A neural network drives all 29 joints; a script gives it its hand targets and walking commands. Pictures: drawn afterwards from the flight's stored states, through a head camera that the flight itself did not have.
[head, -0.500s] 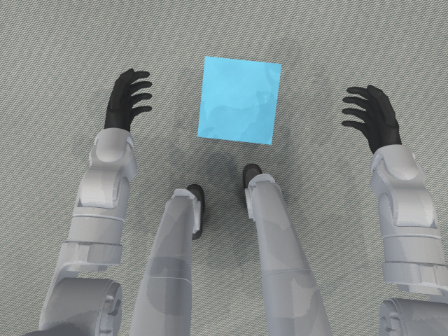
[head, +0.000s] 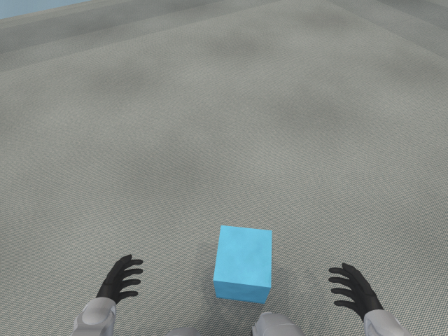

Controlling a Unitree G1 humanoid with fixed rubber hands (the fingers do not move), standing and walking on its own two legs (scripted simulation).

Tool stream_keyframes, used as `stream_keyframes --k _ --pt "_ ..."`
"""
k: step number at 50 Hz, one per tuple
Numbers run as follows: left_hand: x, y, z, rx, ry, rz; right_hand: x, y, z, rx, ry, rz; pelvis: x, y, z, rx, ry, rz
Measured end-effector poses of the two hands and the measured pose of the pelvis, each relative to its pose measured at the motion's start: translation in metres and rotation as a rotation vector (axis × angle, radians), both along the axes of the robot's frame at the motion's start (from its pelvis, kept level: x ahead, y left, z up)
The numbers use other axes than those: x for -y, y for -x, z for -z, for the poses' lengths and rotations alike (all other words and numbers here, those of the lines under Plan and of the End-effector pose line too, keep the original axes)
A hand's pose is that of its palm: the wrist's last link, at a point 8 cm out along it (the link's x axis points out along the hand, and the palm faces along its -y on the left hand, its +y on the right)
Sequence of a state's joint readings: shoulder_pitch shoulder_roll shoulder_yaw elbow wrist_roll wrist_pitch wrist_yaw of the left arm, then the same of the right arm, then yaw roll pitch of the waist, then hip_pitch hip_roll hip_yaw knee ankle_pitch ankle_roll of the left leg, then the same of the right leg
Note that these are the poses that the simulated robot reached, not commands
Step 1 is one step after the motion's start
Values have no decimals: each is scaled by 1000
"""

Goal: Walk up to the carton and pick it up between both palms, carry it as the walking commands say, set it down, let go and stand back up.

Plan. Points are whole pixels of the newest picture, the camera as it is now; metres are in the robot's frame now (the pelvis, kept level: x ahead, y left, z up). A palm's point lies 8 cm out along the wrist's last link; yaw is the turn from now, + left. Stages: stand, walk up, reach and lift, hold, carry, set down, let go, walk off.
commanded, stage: let go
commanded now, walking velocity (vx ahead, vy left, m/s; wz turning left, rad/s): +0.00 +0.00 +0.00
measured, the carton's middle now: (243, 265) +0.43 -0.07 -0.63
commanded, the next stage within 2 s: stand in 0.60 s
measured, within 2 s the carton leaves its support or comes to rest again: neither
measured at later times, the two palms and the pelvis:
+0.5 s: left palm (93, 323) +0.15 +0.23 -0.04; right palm (345, 289) +0.19 -0.22 -0.06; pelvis +0.01 +0.00 +0.01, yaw +5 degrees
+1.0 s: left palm (119, 312) +0.18 +0.21 -0.10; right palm (373, 293) +0.19 -0.29 -0.10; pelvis +0.10 -0.02 +0.00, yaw -1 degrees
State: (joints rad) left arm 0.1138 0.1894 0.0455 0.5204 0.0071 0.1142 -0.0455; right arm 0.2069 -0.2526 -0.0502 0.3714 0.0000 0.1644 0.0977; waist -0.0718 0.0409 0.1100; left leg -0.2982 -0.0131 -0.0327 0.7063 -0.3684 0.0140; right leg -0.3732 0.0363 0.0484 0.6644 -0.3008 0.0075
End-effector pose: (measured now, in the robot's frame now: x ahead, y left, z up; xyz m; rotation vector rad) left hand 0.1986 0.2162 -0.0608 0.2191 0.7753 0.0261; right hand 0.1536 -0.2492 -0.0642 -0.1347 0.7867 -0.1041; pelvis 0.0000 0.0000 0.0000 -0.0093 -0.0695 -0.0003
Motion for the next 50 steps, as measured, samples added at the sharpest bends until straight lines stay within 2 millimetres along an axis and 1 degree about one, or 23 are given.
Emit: stream_keyframes --k 3,6,10,14,16,19,24,32,35,39,42,46,50 --pt "-5 10 -8 10 10 -9 -4 4 -9 25 -10 11 -5 1 -5 58 7 -9" --pt "-7 16 -12 25 24 -14 -14 7 -12 37 -22 -5 -8 3 -6 101 -7 -14" --pt "-11 31 -10 -11 5 -16 -28 10 -8 17 -33 -37 -11 5 -8 155 -5 -8" --pt "-14 37 -20 14 -14 -32 -33 9 0 -6 -45 -59 -12 4 -8 175 1 -39" --pt "-13 37 -25 28 -8 -48 -35 4 3 -8 -58 -64 -11 4 -8 178 -8 -52" --pt "-14 40 -24 7 -12 -84 -34 -9 5 -8 -61 -70 -7 2 -8 180 -24 -67" --pt "-10 45 -23 -21 -26 -126 -30 -31 0 1 -52 -94 1 -6 -10 181 -17 -91" --pt "-4 33 -19 -9 -20 -194 -26 -60 3 -42 -83 -115 22 -24 -11 131 -33 -119" --pt "-3 34 -12 -11 -48 -170 -14 -65 6 6 -15 -129 25 -41 -12 52 -29 -61" --pt "-5 42 9 -83 -58 -162 18 -54 17 -5 65 -56 26 -63 -9 -20 -17 -25" --pt "-3 41 23 -122 -51 -150 35 -47 23 -18 93 15 26 -77 -6 -51 -19 -5" --pt "4 29 35 -130 -25 -141 43 -40 30 -31 92 85 24 -93 -1 -77 -10 6" --pt "8 16 43 -127 2 -122 37 -33 36 -42 83 128 20 -104 1 -94 0 18"
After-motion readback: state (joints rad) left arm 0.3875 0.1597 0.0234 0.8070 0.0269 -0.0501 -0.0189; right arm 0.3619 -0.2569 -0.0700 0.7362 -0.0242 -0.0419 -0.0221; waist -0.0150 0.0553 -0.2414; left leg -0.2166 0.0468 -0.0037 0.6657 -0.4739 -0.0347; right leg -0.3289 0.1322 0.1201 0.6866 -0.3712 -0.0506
